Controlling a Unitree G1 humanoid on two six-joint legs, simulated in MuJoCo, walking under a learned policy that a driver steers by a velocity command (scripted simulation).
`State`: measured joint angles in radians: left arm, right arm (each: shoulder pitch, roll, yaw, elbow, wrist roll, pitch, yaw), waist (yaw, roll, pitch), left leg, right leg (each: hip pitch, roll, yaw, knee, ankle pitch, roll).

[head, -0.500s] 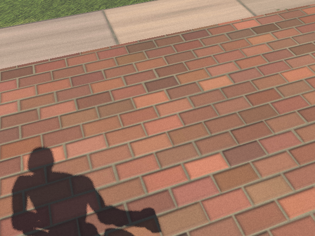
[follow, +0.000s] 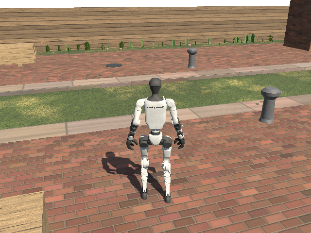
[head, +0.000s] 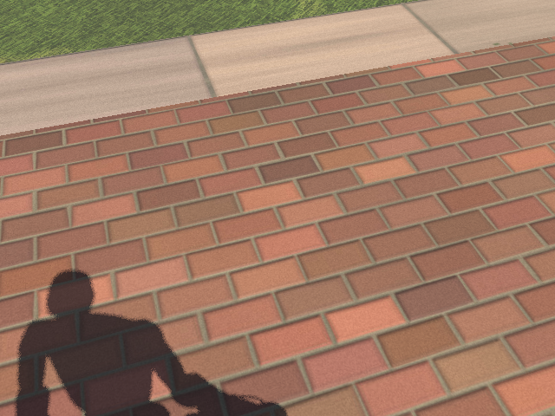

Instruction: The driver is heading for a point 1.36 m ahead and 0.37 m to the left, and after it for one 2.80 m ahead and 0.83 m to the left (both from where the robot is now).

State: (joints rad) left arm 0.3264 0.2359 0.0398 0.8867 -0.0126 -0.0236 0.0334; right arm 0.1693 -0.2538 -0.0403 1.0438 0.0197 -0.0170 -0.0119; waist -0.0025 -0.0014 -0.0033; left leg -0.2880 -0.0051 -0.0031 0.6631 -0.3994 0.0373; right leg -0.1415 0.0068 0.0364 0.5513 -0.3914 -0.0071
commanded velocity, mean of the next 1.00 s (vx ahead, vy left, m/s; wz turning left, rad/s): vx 0.44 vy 0.00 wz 0.12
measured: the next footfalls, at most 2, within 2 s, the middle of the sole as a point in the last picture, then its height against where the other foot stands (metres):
right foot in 0.54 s outside the picture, level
left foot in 1.10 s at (239, 360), level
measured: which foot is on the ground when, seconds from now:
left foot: down 0.00-0.56, up 0.58-1.00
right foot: down 0.00-0.08, up 0.10-0.52, down 0.54-1.00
